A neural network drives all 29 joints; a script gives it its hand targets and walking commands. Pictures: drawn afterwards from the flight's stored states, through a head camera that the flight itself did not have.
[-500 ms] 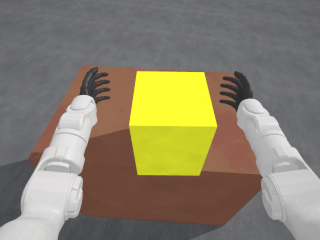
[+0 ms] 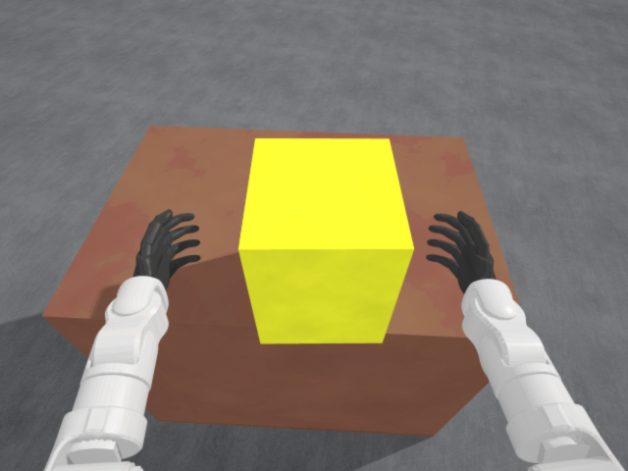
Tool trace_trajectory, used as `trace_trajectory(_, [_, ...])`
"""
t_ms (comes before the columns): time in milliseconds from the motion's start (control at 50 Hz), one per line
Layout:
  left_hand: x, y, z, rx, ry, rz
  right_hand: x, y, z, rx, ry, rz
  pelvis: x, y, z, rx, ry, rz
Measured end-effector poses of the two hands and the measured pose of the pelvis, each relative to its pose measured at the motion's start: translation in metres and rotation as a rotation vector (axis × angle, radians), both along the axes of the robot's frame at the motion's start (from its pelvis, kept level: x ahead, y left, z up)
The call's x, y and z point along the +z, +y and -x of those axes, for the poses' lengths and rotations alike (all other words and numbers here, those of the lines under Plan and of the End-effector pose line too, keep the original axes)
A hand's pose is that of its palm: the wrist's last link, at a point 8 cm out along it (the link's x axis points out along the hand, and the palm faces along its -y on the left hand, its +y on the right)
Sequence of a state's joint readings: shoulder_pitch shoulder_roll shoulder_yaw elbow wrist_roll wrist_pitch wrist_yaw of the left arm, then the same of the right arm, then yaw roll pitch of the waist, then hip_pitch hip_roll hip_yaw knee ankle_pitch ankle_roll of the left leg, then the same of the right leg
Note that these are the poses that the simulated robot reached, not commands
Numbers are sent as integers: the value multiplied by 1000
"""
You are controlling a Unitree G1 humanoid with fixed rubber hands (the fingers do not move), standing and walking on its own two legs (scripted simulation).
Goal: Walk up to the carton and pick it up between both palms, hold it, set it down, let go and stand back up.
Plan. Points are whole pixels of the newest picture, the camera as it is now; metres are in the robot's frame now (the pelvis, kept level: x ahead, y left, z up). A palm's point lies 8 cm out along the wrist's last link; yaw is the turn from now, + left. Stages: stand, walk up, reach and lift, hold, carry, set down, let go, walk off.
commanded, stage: set down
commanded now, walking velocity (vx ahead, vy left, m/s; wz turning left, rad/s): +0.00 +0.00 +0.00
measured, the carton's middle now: (321, 245) +0.45 +0.04 +0.01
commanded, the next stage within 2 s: let go in 1.68 s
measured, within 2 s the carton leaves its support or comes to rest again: neither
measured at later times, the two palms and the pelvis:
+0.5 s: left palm (145, 383) +0.23 +0.26 -0.03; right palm (486, 388) +0.25 -0.18 -0.02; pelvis +0.00 +0.00 +0.00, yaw +0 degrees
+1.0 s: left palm (156, 406) +0.21 +0.24 -0.05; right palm (495, 413) +0.23 -0.19 -0.04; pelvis +0.02 +0.01 +0.00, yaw -1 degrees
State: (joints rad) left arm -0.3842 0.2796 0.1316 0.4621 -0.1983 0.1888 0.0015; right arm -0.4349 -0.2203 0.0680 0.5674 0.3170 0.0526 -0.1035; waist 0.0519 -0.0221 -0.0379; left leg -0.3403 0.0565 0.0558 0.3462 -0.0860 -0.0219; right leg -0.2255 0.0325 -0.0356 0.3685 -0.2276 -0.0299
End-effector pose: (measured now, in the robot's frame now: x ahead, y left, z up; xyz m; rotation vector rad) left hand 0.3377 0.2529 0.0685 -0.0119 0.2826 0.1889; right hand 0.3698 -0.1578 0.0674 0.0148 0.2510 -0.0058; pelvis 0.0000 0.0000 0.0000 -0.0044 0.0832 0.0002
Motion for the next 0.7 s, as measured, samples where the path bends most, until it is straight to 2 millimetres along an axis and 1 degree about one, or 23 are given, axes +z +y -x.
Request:
trace_trajectory(60, [-1, -2, 4, -2, -9, 0, -5, 1, 8, -1, 3, 2, 0, 0, -3, 1, -18, -3])
trace_trajectory(140, [-14, -5, 17, -4, 0, -8, -17, -1, 23, -7, 10, 3, 1, 0, -7, 4, -47, -6])
trace_trajectory(200, [-33, -13, 44, -34, 20, -17, -31, -5, 49, -32, -2, -6, 3, 1, -14, 1, -78, -7])
trace_trajectory(260, [-62, -18, 77, -39, 86, -9, -51, -12, 81, -58, 29, 0, 3, 2, -17, -3, -103, -9])
trace_trajectory(300, [-79, -17, 98, -23, 130, -6, -65, -17, 100, -67, 64, 10, 2, 2, -16, -3, -111, -10])
trace_trajectory(340, [-90, -15, 115, 1, 153, -6, -76, -21, 115, -67, 97, 23, 1, 2, -12, -1, -107, -10])
trace_trajectory(380, [-96, -10, 123, 23, 152, -12, -82, -23, 124, -59, 114, 37, -1, 2, -8, 3, -95, -10])
trace_trajectory(440, [-97, -2, 122, 40, 117, -30, -84, -24, 125, -47, 111, 50, -3, 1, -1, 5, -69, -10])
trace_trajectory(520, [-92, 4, 104, 27, 68, -45, -83, -18, 114, -30, 97, 51, -5, 2, 3, 5, -45, -10])
trace_trajectory(620, [-74, -4, 71, -1, -8, -36, -74, -8, 90, -3, 55, 5, -6, 8, 1, -4, -37, -9])
trace_trajectory(660, [-71, -7, 63, -23, 5, -36, -75, -7, 85, 2, 69, 14, -5, 10, -2, -4, -49, -8])
trace_trajectory(700, [-71, -10, 62, -34, 24, -29, -77, -6, 85, 2, 83, 26, -3, 12, -6, -4, -64, -7])
